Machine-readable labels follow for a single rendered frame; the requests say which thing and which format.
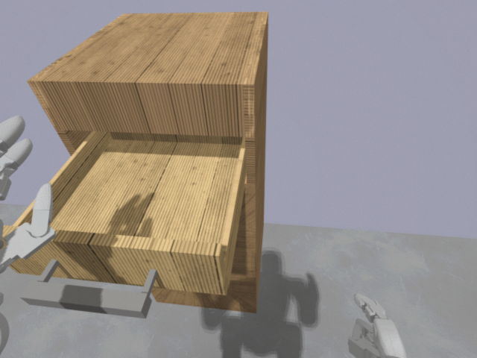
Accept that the drawer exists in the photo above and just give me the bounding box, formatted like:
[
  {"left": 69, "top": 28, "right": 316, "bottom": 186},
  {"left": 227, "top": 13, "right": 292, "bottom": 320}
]
[{"left": 1, "top": 131, "right": 246, "bottom": 295}]

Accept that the cabinet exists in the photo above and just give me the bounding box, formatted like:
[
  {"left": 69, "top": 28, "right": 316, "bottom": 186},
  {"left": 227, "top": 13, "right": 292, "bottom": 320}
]
[{"left": 27, "top": 12, "right": 268, "bottom": 313}]

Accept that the left robot hand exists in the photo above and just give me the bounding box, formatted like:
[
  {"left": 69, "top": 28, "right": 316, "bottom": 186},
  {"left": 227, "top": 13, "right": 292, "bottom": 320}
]
[{"left": 0, "top": 116, "right": 56, "bottom": 274}]

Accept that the handle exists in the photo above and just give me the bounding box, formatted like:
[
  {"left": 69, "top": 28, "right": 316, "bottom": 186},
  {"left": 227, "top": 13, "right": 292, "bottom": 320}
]
[{"left": 20, "top": 260, "right": 158, "bottom": 318}]

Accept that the right robot hand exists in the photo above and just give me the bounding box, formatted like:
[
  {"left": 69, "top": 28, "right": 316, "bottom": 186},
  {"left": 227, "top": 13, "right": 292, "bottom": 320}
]
[{"left": 348, "top": 293, "right": 407, "bottom": 358}]

